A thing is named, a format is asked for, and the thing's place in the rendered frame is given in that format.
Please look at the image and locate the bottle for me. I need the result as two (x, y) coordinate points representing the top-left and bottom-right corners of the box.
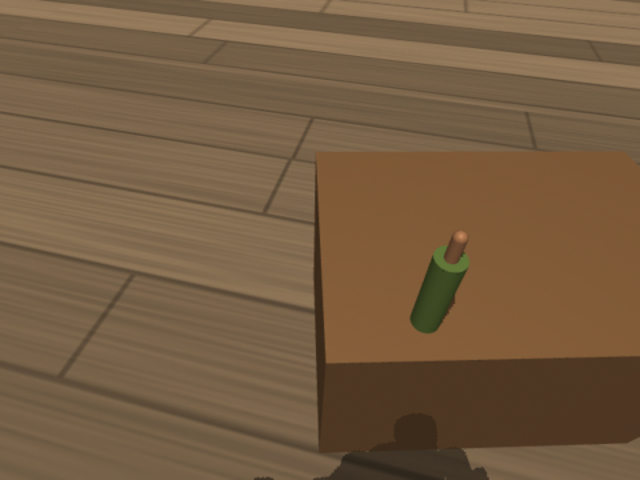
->
(410, 230), (469, 334)

